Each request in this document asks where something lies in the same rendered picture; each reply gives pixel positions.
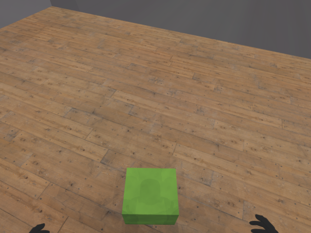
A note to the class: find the carton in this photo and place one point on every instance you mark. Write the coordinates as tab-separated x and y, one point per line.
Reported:
150	196

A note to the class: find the robot left hand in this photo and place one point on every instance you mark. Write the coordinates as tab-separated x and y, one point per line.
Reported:
38	229

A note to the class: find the robot right hand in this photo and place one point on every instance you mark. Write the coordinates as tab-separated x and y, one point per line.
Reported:
263	222

